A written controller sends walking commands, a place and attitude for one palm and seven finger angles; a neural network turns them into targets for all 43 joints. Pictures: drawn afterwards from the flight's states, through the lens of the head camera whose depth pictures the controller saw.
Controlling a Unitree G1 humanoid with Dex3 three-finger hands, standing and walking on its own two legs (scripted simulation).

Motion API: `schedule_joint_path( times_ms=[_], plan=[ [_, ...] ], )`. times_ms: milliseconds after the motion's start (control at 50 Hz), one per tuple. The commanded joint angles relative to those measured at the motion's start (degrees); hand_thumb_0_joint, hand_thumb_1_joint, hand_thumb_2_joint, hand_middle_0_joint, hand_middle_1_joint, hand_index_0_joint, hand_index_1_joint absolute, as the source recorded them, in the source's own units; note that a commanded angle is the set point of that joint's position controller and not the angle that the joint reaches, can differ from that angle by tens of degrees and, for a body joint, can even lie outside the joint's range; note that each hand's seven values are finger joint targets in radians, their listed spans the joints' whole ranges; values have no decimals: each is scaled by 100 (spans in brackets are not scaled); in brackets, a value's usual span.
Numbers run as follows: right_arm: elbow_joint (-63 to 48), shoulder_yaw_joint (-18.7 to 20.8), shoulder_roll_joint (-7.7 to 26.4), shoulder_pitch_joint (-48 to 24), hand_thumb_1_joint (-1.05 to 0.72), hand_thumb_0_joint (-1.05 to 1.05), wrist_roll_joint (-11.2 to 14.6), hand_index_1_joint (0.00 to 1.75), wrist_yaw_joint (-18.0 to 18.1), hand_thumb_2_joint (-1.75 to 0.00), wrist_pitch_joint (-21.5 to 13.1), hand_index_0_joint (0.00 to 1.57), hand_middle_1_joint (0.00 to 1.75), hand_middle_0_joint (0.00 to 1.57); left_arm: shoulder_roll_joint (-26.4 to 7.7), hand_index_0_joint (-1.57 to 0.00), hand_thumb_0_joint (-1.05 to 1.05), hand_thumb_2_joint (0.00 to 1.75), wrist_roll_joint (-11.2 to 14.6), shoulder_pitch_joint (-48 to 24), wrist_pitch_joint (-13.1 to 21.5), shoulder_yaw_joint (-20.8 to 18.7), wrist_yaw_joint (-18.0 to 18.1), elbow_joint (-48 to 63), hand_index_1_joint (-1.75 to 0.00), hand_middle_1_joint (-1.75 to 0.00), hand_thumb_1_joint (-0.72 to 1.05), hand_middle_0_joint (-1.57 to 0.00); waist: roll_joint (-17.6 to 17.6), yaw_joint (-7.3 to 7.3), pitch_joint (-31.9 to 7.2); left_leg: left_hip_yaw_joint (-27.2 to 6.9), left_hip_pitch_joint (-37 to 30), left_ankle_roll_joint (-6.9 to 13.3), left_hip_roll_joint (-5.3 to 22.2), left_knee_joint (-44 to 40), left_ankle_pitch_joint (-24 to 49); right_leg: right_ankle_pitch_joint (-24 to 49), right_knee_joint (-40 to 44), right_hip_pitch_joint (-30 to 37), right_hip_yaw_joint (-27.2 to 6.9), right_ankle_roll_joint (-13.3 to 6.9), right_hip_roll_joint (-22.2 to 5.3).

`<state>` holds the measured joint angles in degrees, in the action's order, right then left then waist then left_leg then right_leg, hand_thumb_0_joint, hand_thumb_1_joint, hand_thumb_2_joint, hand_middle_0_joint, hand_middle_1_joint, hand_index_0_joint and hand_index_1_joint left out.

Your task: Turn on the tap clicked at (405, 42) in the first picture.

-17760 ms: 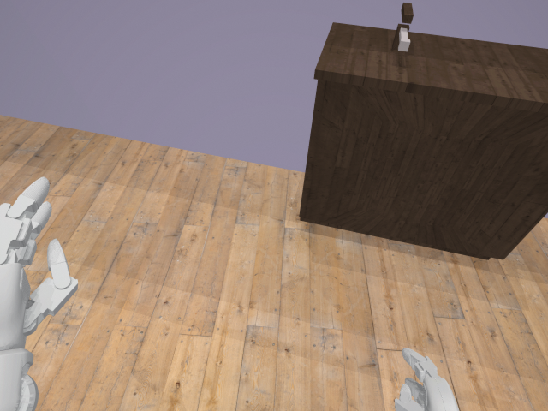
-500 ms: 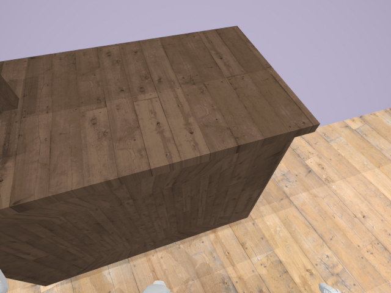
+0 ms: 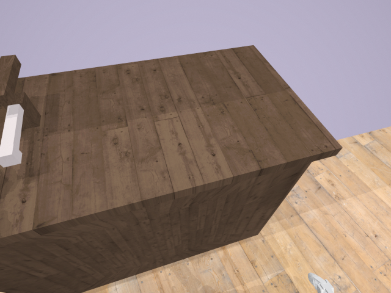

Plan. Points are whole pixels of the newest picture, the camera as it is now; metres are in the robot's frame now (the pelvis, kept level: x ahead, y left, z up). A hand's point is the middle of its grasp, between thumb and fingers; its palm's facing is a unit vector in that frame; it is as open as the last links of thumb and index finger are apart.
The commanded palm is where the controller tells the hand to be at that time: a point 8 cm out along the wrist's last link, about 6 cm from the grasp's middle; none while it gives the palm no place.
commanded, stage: reach beside the lever's end, fingers flat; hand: left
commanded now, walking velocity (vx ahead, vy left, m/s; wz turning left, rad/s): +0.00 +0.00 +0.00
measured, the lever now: (8, 155) +0.31 +0.36 +0.12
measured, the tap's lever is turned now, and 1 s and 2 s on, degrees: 2 10 35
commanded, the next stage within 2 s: push the lever round in 0.10 s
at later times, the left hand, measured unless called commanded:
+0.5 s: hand (7, 167) +0.30 +0.36 +0.11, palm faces +0.57 -0.81 -0.09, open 7.8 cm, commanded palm +0.25 +0.39 +0.11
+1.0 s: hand (13, 162) +0.30 +0.35 +0.11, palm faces +0.60 -0.80 -0.10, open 7.8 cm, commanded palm +0.26 +0.38 +0.11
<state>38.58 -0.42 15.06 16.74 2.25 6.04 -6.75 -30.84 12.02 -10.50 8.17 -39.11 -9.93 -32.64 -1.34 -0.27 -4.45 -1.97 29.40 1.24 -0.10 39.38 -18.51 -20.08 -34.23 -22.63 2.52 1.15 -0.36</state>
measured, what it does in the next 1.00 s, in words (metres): stands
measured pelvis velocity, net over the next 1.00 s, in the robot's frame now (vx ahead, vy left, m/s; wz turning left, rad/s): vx -0.02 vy -0.04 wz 0.00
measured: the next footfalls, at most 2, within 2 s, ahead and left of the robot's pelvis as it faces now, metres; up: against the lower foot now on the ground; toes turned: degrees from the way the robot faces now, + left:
none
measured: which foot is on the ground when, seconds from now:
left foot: down 0.00-1.00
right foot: down 0.00-1.00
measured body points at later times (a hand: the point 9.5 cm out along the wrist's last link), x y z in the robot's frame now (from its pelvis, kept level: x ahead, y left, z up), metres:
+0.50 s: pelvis -0.01 -0.02 +0.00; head +0.02 -0.02 +0.45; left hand +0.26 +0.40 +0.12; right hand +0.13 -0.28 -0.10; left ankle +0.01 +0.10 -0.72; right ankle -0.04 -0.14 -0.72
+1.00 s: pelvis -0.02 -0.04 +0.00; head +0.02 -0.04 +0.44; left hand +0.27 +0.39 +0.12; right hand +0.08 -0.32 -0.11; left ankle +0.01 +0.10 -0.72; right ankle -0.04 -0.14 -0.72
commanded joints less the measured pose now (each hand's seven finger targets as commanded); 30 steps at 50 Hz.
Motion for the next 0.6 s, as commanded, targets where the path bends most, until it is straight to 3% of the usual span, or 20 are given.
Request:
schedule_joint_path(
  times_ms=[0, 20, 80, 120, 180, 200, 220, 280, 300, 380, 400, 420, 460, 500, 520, 540, 580],
  plan=[
    [-668, 388, 926, 6, -90, 0, -54, 30, 39, -90, -340, 20, 30, 20, -1804, -15, 0, 90, 115, -937, 352, -248, 300, 2143, -15, -15, 90, -15, -934, -91, -1625, -517, -2212, -189, 214, -496, 3290, 1607, 172, -71, 131, -236, 193],
    [-639, 382, 923, -20, -90, 0, -50, 30, 37, -90, -343, 20, 30, 20, -1954, -15, 0, 90, 101, -757, 301, -457, 363, 2123, -15, -15, 90, -15, -966, -175, -1636, -501, -2220, -209, 230, -476, 3503, 1698, 173, 7, 113, -240, 187],
    [-641, 362, 895, -109, -90, 0, -3, 30, 24, -90, -317, 20, 30, 20, -1737, -15, 0, 90, 174, -716, 40, -420, 392, 1838, -15, -15, 90, -15, -670, -117, -1268, -426, -1872, -216, 168, -525, 3088, 1660, 202, -10, 154, -222, 165],
    [-625, 330, 879, -193, -90, 0, 20, 30, 67, -90, -292, 20, 30, 20, -1837, -15, 0, 90, 115, -1030, -58, -440, 414, 1782, -15, -15, 90, -15, -675, -86, -1073, -399, -1723, -192, 148, -574, 2724, 1576, 233, -10, 147, -240, 145],
    [-697, 307, 880, -261, -90, 0, 16, 30, 76, -90, -303, 20, 30, 20, -1794, -15, 0, 90, 27, -1211, -130, -241, 383, 1894, -15, -15, 90, -15, -826, -40, -1133, -372, -1754, -178, 120, -591, 2421, 1419, 234, -64, 129, -257, 144],
    [-695, 285, 874, -289, -90, 0, 17, 30, 88, -90, -309, 20, 30, 20, -1725, -15, 0, 90, -6, -1450, -93, -80, 368, 1968, -15, -15, 90, -15, -787, 36, -1124, -379, -1767, -156, 106, -594, 2231, 1351, 235, -117, 120, -258, 152],
    [-681, 254, 840, -330, -90, 0, 12, 30, 106, -90, -319, 20, 30, 20, -1629, -15, 0, 90, -61, -1785, -16, 89, 383, 2176, -15, -15, 90, -15, -966, 82, -1150, -365, -1872, -144, 115, -561, 2256, 1375, 226, -149, 90, -267, 145],
    [-634, 280, 865, -312, -90, 0, -5, 30, 135, -90, -359, 20, 30, 20, -1497, -15, 0, 90, -27, -1793, 101, 245, 359, 2145, -15, -15, 90, -15, -929, 103, -1356, -392, -1963, -133, 93, -557, 1916, 1204, 224, -196, 71, -280, 170],
    [-603, 260, 876, -323, -90, 0, 11, 30, 159, -90, -357, 20, 30, 20, -1498, -15, 0, 90, -6, -1914, 114, 273, 345, 1984, -15, -15, 90, -15, -793, 160, -1204, -380, -1823, -110, 75, -570, 1677, 1154, 243, -215, 71, -280, 165],
    [-502, 236, 939, -304, -90, 0, 72, 30, 238, -90, -326, 20, 30, 20, -1785, -15, 0, 90, 23, -2112, -4, 67, 349, 1170, -15, -15, 90, -15, -390, 169, -1004, -309, -1282, -34, 12, -635, 931, 892, 323, -161, 49, -252, 124],
    [-523, 226, 940, -301, -90, 0, 76, 30, 232, -90, -332, 20, 30, 20, -1810, -15, 0, 90, 26, -2103, -40, 61, 352, 1068, -15, -15, 90, -15, -389, 122, -993, -272, -1210, -14, -19, -633, 940, 932, 340, -71, 32, -250, 114],
    [-499, 229, 942, -285, -90, 0, 75, 30, 229, -90, -315, 20, 30, 20, -2083, -15, 0, 90, -29, -1989, -47, -185, 409, 994, -15, -15, 90, -15, -521, 23, -1070, -245, -1186, -9, -12, -619, 1033, 1013, 350, 59, 15, -259, 101],
    [-587, 239, 943, -230, -90, 0, 51, 30, 192, -90, -293, 20, 30, 20, -2316, -15, 0, 90, -102, -2015, -54, -291, 442, 1060, -15, -15, 90, -15, -580, 0, -1324, -179, -1165, 22, -40, -546, 1236, 1231, 313, 225, -24, -236, 98],
    [-619, 235, 923, -195, -90, 0, 36, 30, 146, -90, -270, 20, 30, 20, -2358, -15, 0, 90, -154, -2043, 47, -279, 492, 1141, -15, -15, 90, -15, -623, 4, -1378, -124, -1146, 42, -44, -508, 1336, 1370, 298, 326, -59, -222, 112],
    [-592, 247, 907, -162, -90, 0, 26, 30, 126, -90, -254, 20, 30, 20, -2483, -15, 0, 90, -185, -1872, 144, -457, 546, 1152, -15, -15, 90, -15, -690, -61, -1429, -113, -1145, 44, -20, -478, 1437, 1470, 275, 423, -71, -229, 118],
    [-630, 251, 894, -154, -90, 0, 16, 30, 98, -90, -249, 20, 30, 20, -2373, -15, 0, 90, -179, -1791, 226, -368, 561, 1217, -15, -15, 90, -15, -746, -44, -1479, -78, -1159, 57, -32, -449, 1463, 1529, 261, 431, -91, -218, 127],
    [-581, 269, 910, -94, -90, 0, 27, 30, 65, -90, -216, 20, 30, 20, -2321, -15, 0, 90, -131, -1701, 337, -385, 545, 1005, -15, -15, 90, -15, -550, 20, -1302, -44, -1020, 73, -28, -415, 1364, 1523, 264, 357, -100, -198, 152]
  ],
)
